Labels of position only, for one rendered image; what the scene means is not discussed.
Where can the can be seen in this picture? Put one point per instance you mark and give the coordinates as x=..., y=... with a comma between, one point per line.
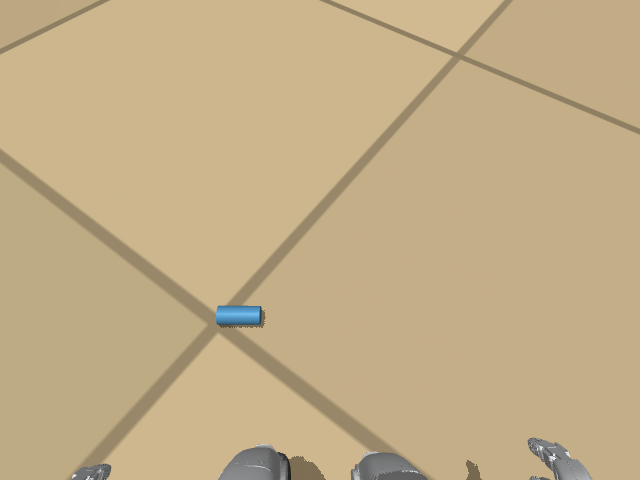
x=238, y=315

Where can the right robot hand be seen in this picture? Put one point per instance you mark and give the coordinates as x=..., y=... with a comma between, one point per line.
x=558, y=460

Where can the left robot hand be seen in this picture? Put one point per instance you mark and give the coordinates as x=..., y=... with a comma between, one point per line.
x=96, y=472

